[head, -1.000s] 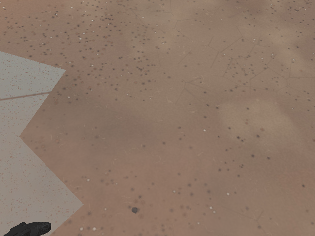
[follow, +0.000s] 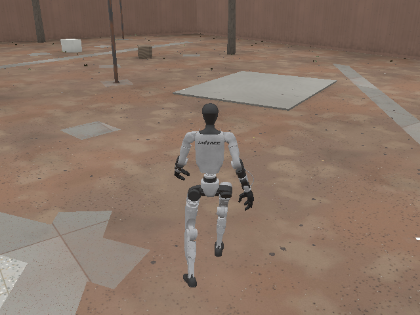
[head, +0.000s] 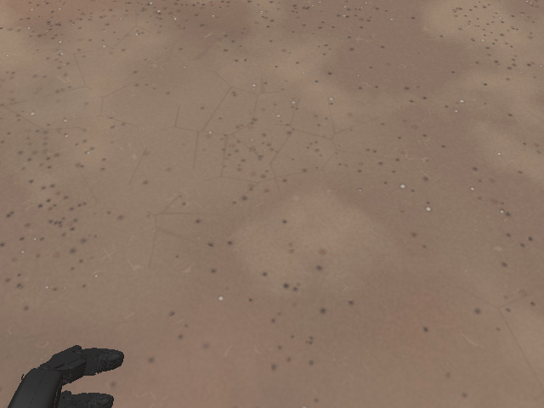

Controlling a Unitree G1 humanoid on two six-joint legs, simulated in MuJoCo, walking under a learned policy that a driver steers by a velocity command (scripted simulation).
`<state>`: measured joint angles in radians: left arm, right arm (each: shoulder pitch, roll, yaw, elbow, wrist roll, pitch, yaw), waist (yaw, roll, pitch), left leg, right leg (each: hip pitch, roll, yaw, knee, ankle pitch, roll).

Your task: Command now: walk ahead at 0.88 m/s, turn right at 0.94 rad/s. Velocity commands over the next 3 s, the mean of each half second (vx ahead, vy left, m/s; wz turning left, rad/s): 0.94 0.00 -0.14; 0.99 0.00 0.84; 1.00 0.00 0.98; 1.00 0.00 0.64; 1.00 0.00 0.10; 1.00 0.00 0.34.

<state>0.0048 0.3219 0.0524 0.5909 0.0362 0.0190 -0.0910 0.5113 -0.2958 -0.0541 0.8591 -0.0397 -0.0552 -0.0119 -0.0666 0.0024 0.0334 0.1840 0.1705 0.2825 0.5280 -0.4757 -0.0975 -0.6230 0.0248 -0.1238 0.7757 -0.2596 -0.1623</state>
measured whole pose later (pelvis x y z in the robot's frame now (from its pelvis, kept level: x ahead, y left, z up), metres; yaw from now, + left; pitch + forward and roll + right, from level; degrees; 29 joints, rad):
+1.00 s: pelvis +0.92 -0.10 +0.04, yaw +25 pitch +3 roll -1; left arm 0.17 0.30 0.01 0.68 0.06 -0.08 0.02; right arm 0.32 -0.38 -0.08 0.82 -0.01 -0.05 0.02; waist -0.05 0.03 0.02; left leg -0.37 -0.06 -0.07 1.29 -0.32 0.11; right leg -0.36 -0.04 -0.03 0.55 -0.24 0.04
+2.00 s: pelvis +1.60 +0.48 +0.04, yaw +73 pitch +2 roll -3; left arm 0.55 0.30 0.05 0.91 0.02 -0.09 -0.01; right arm 0.04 -0.32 0.00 0.64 -0.04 -0.05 0.07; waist 0.08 0.04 -0.01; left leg -0.72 0.00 -0.08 0.95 -0.13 0.08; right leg 0.01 0.03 -0.08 0.27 -0.31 0.01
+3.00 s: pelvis +1.83 +1.43 +0.02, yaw +85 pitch +1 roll -1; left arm 0.47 0.25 0.03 0.96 0.01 -0.12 0.00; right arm 0.01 -0.26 0.00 0.75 -0.02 -0.05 0.07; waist 0.05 0.00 0.05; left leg -0.74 0.02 0.13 0.67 0.11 0.16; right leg 0.30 0.05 -0.26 0.09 -0.39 0.01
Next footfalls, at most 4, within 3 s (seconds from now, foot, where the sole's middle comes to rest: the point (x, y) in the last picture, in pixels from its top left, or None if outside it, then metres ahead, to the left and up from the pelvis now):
0.48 left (289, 329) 0.62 -0.05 -0.73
0.88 right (328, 191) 1.05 -0.21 -0.73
1.32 left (204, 135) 1.31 0.16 -0.73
1.72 right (149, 63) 1.70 0.37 -0.73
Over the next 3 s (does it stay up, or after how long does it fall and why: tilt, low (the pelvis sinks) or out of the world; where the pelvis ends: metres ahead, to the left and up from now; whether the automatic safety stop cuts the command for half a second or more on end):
stays up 1.83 1.43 0.02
